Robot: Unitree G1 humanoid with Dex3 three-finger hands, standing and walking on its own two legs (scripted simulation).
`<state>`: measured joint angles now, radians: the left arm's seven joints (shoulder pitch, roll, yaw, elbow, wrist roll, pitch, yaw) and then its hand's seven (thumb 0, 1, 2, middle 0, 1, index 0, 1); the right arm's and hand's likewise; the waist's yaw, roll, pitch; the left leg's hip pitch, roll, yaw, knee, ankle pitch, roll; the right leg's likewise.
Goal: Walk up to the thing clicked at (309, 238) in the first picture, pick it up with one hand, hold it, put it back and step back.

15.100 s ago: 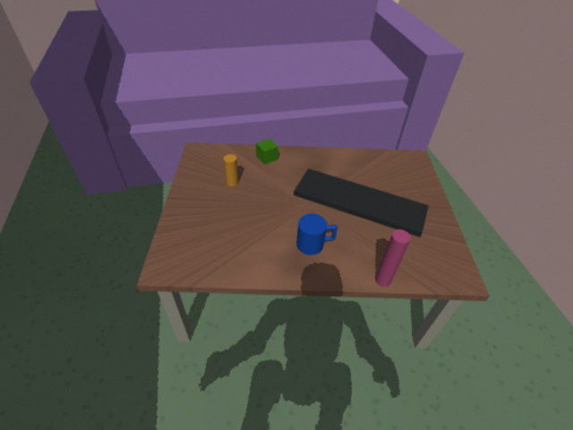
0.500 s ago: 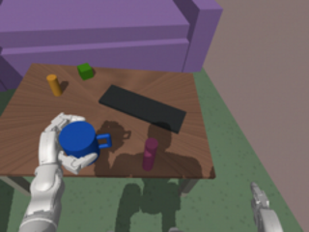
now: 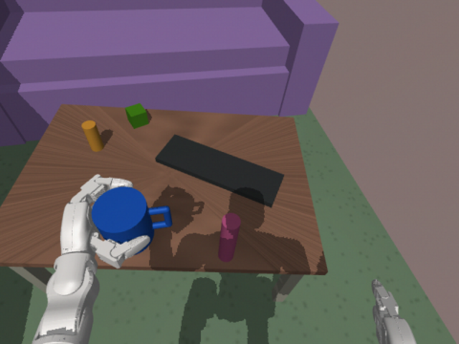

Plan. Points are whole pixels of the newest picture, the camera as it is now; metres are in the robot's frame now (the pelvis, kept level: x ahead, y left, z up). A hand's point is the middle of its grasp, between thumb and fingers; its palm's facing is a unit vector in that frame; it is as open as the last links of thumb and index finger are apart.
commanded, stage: hold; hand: left
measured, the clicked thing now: (136, 221) +0.34 +0.15 +0.04
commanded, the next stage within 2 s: none
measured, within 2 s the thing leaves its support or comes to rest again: neither
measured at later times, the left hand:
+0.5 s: hand (119, 223) +0.32 +0.17 +0.06, palm faces +0.16 -0.99 -0.02, open 11.2 cm
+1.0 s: hand (114, 221) +0.32 +0.18 +0.05, palm faces +0.18 -0.98 -0.02, open 11.2 cm
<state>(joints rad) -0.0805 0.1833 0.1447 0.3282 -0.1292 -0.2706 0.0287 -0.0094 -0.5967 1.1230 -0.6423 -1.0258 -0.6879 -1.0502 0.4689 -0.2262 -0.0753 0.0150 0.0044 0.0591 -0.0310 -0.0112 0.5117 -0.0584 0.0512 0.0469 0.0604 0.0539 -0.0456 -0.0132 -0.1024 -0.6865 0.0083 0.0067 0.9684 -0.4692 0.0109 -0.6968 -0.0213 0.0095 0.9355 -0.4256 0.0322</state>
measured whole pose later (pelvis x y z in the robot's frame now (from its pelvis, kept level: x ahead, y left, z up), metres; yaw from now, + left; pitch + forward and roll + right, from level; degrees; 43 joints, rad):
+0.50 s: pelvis +0.00 -0.01 +0.01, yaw +0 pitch +9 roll -1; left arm -0.03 0.18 0.14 0.25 -0.14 -0.22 0.03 -0.01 -0.59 1.12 -0.63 -1.03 -0.68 -1.06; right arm 0.45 -0.22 -0.07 0.08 0.01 0.04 -0.05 -0.01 0.52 -0.06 0.05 0.05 0.06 0.05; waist -0.03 -0.01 -0.09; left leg -0.64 0.01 0.00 0.93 -0.45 0.00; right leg -0.65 -0.02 0.00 0.91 -0.42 0.03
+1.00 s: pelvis +0.00 +0.00 +0.01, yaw +0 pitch +9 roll -1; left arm -0.05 0.18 0.16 0.30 -0.15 -0.25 0.02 -0.01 -0.58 1.11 -0.63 -1.03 -0.68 -1.06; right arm 0.43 -0.21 -0.07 0.13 0.01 0.02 -0.04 -0.01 0.52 -0.06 0.05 0.05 0.06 0.05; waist -0.03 -0.01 -0.09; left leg -0.64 0.01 0.00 0.93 -0.46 0.01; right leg -0.65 -0.02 0.00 0.90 -0.42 0.03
